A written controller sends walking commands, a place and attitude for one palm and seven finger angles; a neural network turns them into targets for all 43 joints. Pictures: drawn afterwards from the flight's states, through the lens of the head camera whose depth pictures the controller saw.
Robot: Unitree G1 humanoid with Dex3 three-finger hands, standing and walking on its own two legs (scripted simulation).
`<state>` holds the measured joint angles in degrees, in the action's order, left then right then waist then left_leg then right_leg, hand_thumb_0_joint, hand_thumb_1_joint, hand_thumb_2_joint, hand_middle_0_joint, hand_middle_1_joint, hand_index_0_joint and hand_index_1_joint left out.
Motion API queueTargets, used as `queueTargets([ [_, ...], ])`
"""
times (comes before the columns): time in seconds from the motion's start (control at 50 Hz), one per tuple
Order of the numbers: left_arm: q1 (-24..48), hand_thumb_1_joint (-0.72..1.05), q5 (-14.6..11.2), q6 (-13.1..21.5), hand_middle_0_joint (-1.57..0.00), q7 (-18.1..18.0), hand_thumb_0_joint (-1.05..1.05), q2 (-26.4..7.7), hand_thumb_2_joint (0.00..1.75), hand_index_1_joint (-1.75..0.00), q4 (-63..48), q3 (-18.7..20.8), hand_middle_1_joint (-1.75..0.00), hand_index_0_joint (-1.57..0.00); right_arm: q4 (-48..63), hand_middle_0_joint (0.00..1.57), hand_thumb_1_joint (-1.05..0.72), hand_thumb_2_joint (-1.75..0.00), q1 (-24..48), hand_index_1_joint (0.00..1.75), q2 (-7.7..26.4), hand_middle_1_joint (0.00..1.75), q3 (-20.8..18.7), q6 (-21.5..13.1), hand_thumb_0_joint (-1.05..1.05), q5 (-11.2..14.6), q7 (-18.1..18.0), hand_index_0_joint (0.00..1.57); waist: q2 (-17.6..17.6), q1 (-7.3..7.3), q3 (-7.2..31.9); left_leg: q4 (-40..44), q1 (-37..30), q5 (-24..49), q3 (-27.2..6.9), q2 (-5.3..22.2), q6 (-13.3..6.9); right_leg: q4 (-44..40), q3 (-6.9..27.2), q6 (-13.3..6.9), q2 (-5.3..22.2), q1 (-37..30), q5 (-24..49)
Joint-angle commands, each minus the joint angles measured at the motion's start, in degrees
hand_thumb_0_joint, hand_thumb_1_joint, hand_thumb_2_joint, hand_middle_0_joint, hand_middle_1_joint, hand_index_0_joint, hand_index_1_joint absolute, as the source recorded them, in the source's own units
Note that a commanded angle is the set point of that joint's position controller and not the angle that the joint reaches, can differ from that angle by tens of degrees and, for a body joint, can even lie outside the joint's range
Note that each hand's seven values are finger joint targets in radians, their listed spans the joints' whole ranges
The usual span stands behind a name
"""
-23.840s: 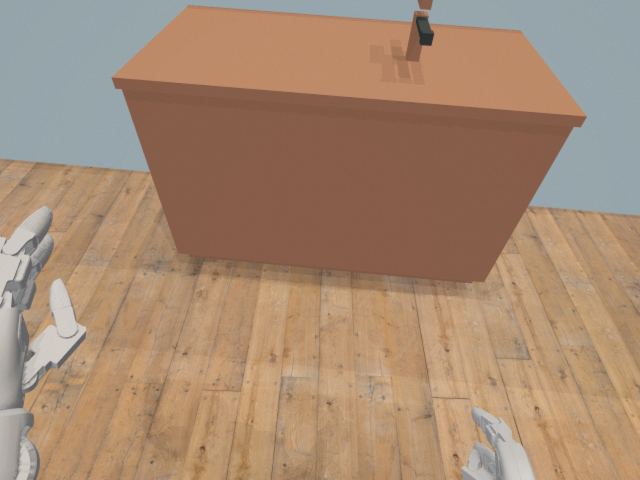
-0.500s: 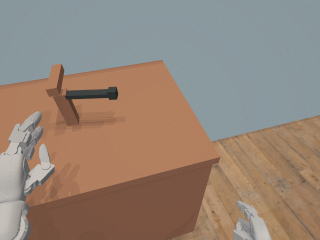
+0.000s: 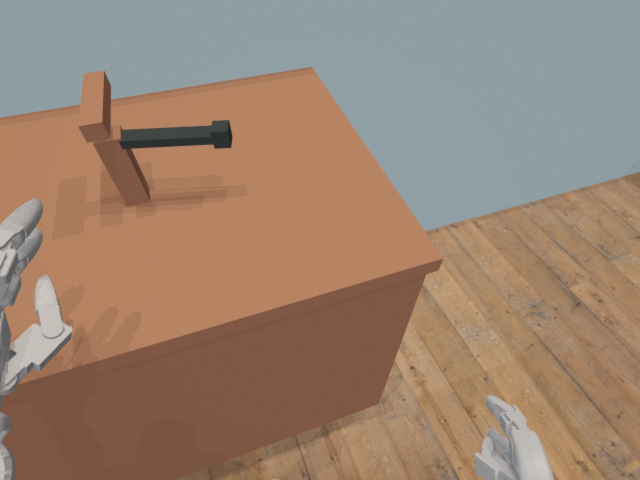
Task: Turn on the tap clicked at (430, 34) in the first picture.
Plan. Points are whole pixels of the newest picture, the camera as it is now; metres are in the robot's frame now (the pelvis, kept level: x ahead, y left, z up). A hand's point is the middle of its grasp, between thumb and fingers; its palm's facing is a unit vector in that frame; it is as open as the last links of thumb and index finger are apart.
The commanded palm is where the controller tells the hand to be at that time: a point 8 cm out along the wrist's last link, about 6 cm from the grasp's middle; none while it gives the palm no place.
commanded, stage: step back with the hand held close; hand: left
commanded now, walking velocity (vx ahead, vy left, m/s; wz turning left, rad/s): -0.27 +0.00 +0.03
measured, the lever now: (221, 134) +0.53 +0.19 +0.14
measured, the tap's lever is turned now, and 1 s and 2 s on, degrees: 76 76 76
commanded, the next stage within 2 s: stop stepping back and stand still in 0.78 s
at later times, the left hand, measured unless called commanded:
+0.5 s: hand (8, 377) +0.16 +0.26 +0.18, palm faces +0.42 -0.82 -0.39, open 7.4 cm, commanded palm +0.11 +0.29 +0.18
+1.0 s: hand out of the picture +0.05 +0.24 +0.17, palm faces +0.36 -0.85 -0.39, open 7.4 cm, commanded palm +0.00 +0.28 +0.18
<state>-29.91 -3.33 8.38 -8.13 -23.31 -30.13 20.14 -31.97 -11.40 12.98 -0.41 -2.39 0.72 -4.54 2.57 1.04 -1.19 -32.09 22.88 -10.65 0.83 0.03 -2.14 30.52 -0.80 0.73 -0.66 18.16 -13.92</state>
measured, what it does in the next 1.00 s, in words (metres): walks backwards: right foot, then left foot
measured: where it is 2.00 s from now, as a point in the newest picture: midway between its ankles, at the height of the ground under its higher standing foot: outside the picture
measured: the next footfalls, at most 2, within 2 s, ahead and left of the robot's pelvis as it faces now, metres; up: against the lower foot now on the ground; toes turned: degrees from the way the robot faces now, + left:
right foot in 0.56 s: -0.04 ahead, -0.14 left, +0.00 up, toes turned +0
left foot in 0.80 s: -0.04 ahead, +0.12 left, +0.00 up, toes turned +2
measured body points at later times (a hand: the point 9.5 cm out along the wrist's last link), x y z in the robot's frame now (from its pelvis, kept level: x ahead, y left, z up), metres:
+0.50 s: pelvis -0.05 +0.01 +0.00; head -0.03 +0.02 +0.45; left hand +0.13 +0.30 +0.20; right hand +0.13 -0.21 -0.08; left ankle +0.05 +0.10 -0.73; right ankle -0.07 -0.13 -0.71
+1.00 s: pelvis -0.16 +0.00 +0.00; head -0.14 +0.03 +0.45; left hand +0.03 +0.28 +0.20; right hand +0.00 -0.22 -0.07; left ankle -0.08 +0.12 -0.73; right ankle -0.14 -0.12 -0.70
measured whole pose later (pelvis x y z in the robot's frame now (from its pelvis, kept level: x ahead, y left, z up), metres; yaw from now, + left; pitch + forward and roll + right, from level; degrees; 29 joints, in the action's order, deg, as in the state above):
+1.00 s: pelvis -0.16 +0.00 +0.00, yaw +0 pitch +0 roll -2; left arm -29.5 -4.0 9.1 -8.8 -22.9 -35.1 21.7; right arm -33.6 -11.9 9.6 -0.2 -7.5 0.8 -1.7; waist -1.4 -0.9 -3.6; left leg -31.3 22.1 -9.2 1.1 2.2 -0.8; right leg 45.0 0.2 1.2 -1.4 23.0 -24.0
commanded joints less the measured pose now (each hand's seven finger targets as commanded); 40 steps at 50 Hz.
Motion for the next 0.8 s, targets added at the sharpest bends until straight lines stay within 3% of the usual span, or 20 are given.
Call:
queueTargets([
  [0.0,4.3,0.9,1.1,3.3,-0.2,-1.0,0.0,-6.6,0.9,-0.3,-9.6,5.3,-0.3,-0.2,8.9,0.2,-0.9,-0.9,6.0,0.3,7.3,0.3,-2.2,-4.5,0.0,-0.1,-0.8,0.2,5.8,0.27,6.2,17.0,6.7,-26.3,-14.6,10.9,-3.6,2.8,1.5,0.1,0.0,-7.2,-3.6],
  [0.1,5.7,0.9,0.4,3.0,-0.2,-1.3,0.0,-6.8,0.9,-0.3,-10.6,3.8,-0.3,-0.2,7.7,0.2,-0.9,-0.9,5.2,0.3,6.2,0.3,-2.0,-4.5,0.0,-0.2,-0.4,0.2,-7.6,-0.55,5.5,-1.0,-1.1,-17.6,-6.7,4.1,-0.3,-10.2,12.0,-4.9,9.9,5.5,-6.2],
  [0.16,7.1,0.9,-0.1,3.3,-0.2,-2.1,0.0,-8.1,0.9,-0.3,-13.6,4.2,-0.3,-0.2,6.3,0.2,-0.9,-0.9,4.4,0.3,4.6,0.3,-1.6,-4.2,0.0,-0.4,0.0,0.2,-9.3,-1.82,10.1,-10.5,-6.2,-6.8,-3.7,2.0,1.5,-8.8,14.5,-8.5,16.8,5.0,11.2],
  [0.2,5.5,0.9,-0.4,3.7,-0.2,-2.3,0.0,-9.2,0.9,-0.3,-13.8,5.9,-0.3,-0.2,7.0,0.2,-0.9,-0.9,5.0,0.3,4.9,0.3,-1.9,-4.0,0.0,0.1,0.2,0.2,-8.4,-1.62,9.5,-7.2,-6.1,-4.8,-5.2,2.9,1.1,-5.7,11.5,-7.0,15.4,5.0,12.6],
  [0.24,3.8,0.9,-0.4,4.1,-0.2,-2.6,0.0,-11.1,0.9,-0.3,-14.8,8.5,-0.3,-0.2,7.8,0.2,-0.9,-0.9,6.1,0.3,6.2,0.3,-2.2,-3.8,0.0,0.2,-0.2,0.2,-1.1,-0.98,7.7,1.0,-4.8,-4.3,-8.9,6.2,-0.3,-2.4,7.9,-4.5,10.2,5.5,5.5],
  [0.3,3.2,0.9,0.6,5.2,-0.2,-2.1,0.0,-8.8,0.9,-0.3,-16.7,8.7,-0.3,-0.2,8.3,0.2,-0.9,-0.9,6.2,0.3,6.7,0.3,-2.2,-4.8,0.0,-0.8,-0.1,0.2,15.2,-0.86,6.6,21.8,6.9,-24.9,-22.8,16.5,-4.7,15.3,1.1,0.3,-1.2,-1.3,-11.0],
  [0.32,5.1,0.9,1.0,5.1,-0.2,-2.1,0.0,-9.0,0.9,-0.3,-16.3,8.7,-0.3,-0.2,7.4,0.2,-0.9,-0.9,5.7,0.3,6.0,0.3,-2.3,-5.3,0.0,-1.5,0.0,0.2,14.5,-0.86,6.1,23.7,8.8,-24.4,-24.1,18.0,-6.0,21.8,2.5,0.3,-1.2,-2.1,-12.1],
  [0.38,3.8,0.9,0.2,4.9,-0.2,-1.8,0.0,-6.2,0.9,-0.3,-13.3,5.8,-0.3,-0.2,5.6,0.2,-0.9,-0.9,3.8,0.3,5.3,0.3,-2.7,-6.5,0.0,-1.2,0.6,0.2,6.6,-0.21,9.5,16.9,-8.0,-3.9,-17.4,16.1,-5.3,18.4,3.0,0.1,-0.4,6.8,-13.7],
  [0.44,4.5,0.9,0.1,4.2,-0.2,-1.5,0.0,-4.8,0.9,-0.3,-12.0,3.8,-0.3,-0.2,5.3,0.2,-0.9,-0.9,4.6,0.3,5.5,0.3,-2.0,-7.2,0.0,-1.3,0.6,0.2,10.8,-0.1,8.8,16.9,-8.4,-2.7,-13.5,14.7,-4.1,8.8,2.3,0.1,-0.5,3.4,-12.3],
  [0.52,6.3,0.9,0.5,4.5,-0.2,-0.7,0.0,-6.6,0.9,-0.3,-12.6,4.2,-0.3,-0.2,5.2,0.2,-0.9,-0.9,5.5,0.3,5.5,0.3,-1.7,-6.7,0.0,-1.2,0.8,0.2,6.5,0.68,9.4,10.8,-5.8,-9.4,-9.4,10.6,-0.6,-11.3,0.9,-1.4,0.5,-5.1,1.6],
  [0.54,6.8,0.9,0.9,5.1,-0.2,-0.7,0.0,-9.5,0.9,-0.3,-13.8,6.4,-0.3,-0.2,5.3,0.2,-0.9,-0.9,5.9,0.3,5.2,0.3,-1.6,-6.0,0.0,-1.6,0.8,0.2,2.5,0.19,9.0,4.5,-4.3,-10.7,-7.4,8.3,0.4,-14.3,4.4,-3.4,4.8,-4.1,6.2],
  [0.56,7.6,0.9,0.4,5.8,-0.2,-0.8,0.0,-9.1,0.9,-0.3,-14.8,5.5,-0.3,-0.2,5.3,0.2,-0.9,-0.9,5.7,0.3,3.6,0.3,-1.1,-5.9,0.0,-1.2,0.8,0.2,-5.4,-0.26,9.4,-5.6,-4.6,-11.7,-2.9,4.1,2.3,-14.8,8.5,-6.3,11.1,-1.8,15.4],
  [0.58,5.4,0.9,-0.3,5.6,-0.2,-0.6,0.0,-7.5,0.9,-0.3,-12.2,3.6,-0.3,-0.2,5.1,0.2,-0.9,-0.9,4.1,0.3,4.1,0.3,-2.4,-6.4,0.0,0.3,0.4,0.2,-15.6,-0.73,10.2,-19.7,-6.6,-13.2,0.7,-0.8,4.5,-14.8,11.8,-9.8,17.4,4.7,15.1],
  [0.6,3.8,0.9,-0.3,5.1,-0.2,-0.8,0.0,-8.2,0.9,-0.3,-12.0,4.5,-0.3,-0.2,5.7,0.2,-0.9,-0.9,5.2,0.3,4.6,0.3,-2.8,-6.0,0.0,0.3,0.5,0.2,-18.3,-0.24,9.9,-29.8,-2.1,-16.1,-0.9,-1.4,4.6,-13.9,13.3,-12.3,20.6,4.6,23.9],
  [0.64,5.3,0.9,-0.2,5.2,-0.2,-0.7,0.0,-9.6,0.9,-0.3,-14.4,6.8,-0.3,-0.2,6.4,0.2,-0.9,-0.9,8.0,0.3,1.7,0.3,-0.5,-5.0,0.0,-0.2,0.8,0.2,-12.3,-1.1,9.3,-30.0,4.7,-19.8,-4.5,0.6,3.9,-7.6,10.6,-12.3,20.4,-1.7,38.2],
  [0.7,3.7,0.9,-0.2,6.3,-0.2,-1.1,0.0,-9.4,0.9,-0.3,-13.0,8.1,-0.3,-0.2,6.2,0.2,-0.9,-0.9,8.1,0.3,2.0,0.3,0.0,-3.9,0.0,-0.2,0.0,0.2,-8.5,-2.2,9.2,-7.4,1.5,-13.5,-0.7,0.6,3.4,0.1,5.8,-7.0,15.9,-7.3,42.8],
  [0.72,2.5,0.9,-0.4,6.9,-0.2,-1.2,0.0,-9.7,0.9,-0.3,-14.2,8.5,-0.3,-0.2,6.4,0.2,-0.9,-0.9,7.2,0.3,2.8,0.3,-0.6,-3.8,0.0,0.1,-0.2,0.2,-6.3,-2.43,11.0,2.8,-3.7,-5.3,1.0,0.2,3.2,3.7,4.8,-5.3,14.4,-6.9,39.8],
  [0.74,1.1,0.9,-0.7,7.1,-0.2,-1.5,0.0,-9.8,0.9,-0.3,-15.3,8.6,-0.3,-0.2,6.9,0.2,-0.9,-0.9,6.9,0.3,4.3,0.3,-1.7,-3.9,0.0,0.4,-0.5,0.2,-1.6,-2.23,11.2,9.8,-10.5,10.3,-1.3,4.5,1.9,7.8,2.1,-2.8,11.1,-3.9,30.0],
  [0.76,1.1,0.9,-1.1,7.5,-0.2,-1.6,0.0,-9.3,0.9,-0.3,-18.3,8.2,-0.3,-0.2,7.9,0.2,-0.9,-0.9,5.7,0.3,5.4,0.3,-2.3,-4.6,0.0,0.4,-0.1,0.2,9.4,-1.2,11.9,11.2,-18.7,32.6,-12.1,14.8,-2.2,14.5,0.4,0.3,4.7,7.1,2.6],
  [0.78,1.5,0.9,-1.1,8.0,-0.2,-1.3,0.0,-8.9,0.9,-0.3,-17.9,7.8,-0.3,-0.2,7.0,0.2,-0.9,-0.9,4.0,0.3,5.9,0.3,-3.5,-5.5,0.0,0.8,0.6,0.2,11.4,-0.89,12.4,10.0,-22.9,45.1,-15.8,20.6,-5.5,22.8,2.9,0.2,0.8,13.2,-17.8],
])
